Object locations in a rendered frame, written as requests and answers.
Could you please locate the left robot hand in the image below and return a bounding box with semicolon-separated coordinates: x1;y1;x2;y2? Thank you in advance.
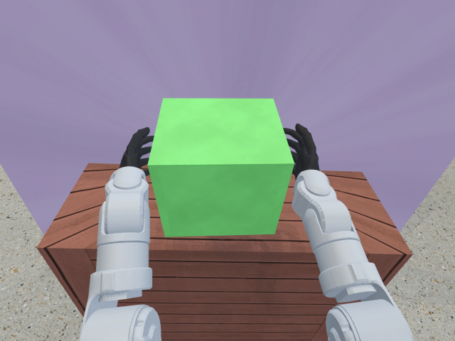
119;127;154;176

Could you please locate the right robot upper arm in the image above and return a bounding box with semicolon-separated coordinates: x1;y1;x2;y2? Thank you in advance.
326;299;413;341

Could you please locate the right robot hand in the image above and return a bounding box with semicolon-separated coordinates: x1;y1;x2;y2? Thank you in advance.
283;124;320;179

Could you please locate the pedestal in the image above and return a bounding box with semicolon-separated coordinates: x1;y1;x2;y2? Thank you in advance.
37;163;413;341

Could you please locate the carton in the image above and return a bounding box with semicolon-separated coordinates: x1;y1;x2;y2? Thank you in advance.
148;98;294;237

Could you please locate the left robot forearm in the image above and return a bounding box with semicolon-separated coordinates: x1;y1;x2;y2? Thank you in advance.
78;166;152;341

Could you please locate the left robot upper arm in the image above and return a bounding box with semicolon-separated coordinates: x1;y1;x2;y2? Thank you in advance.
80;304;161;341

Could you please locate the right robot forearm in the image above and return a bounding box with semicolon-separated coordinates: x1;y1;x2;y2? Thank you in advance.
291;170;414;341

